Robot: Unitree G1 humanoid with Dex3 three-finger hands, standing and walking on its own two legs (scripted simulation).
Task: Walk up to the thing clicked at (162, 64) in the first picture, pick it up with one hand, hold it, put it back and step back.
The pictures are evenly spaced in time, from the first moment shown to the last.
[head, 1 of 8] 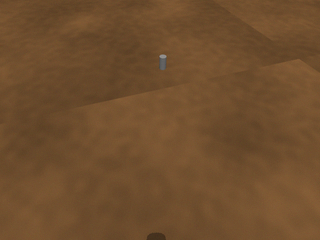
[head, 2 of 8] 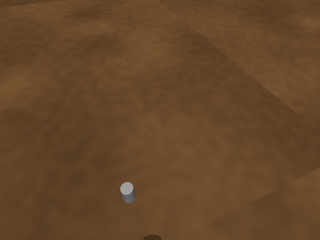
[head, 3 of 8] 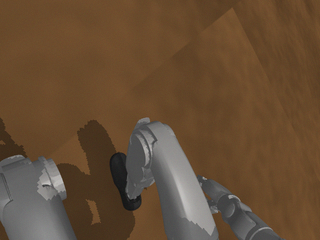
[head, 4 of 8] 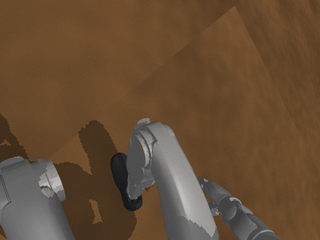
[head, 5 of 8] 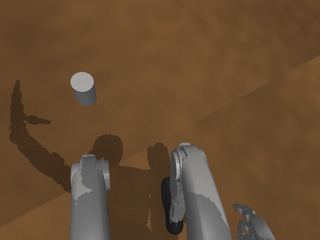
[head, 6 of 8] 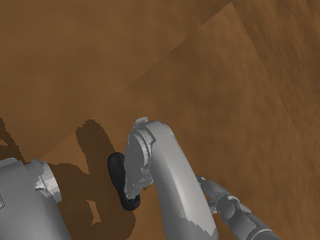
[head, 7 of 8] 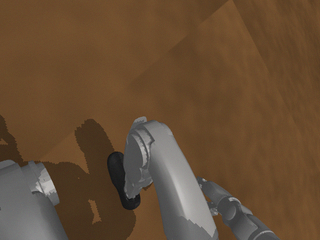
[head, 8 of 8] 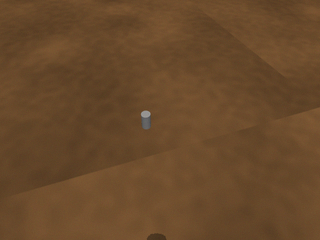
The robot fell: no
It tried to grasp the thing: yes
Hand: left
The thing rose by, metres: 0.01
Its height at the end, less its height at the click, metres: +0.00
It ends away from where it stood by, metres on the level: 0.05
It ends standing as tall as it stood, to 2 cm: yes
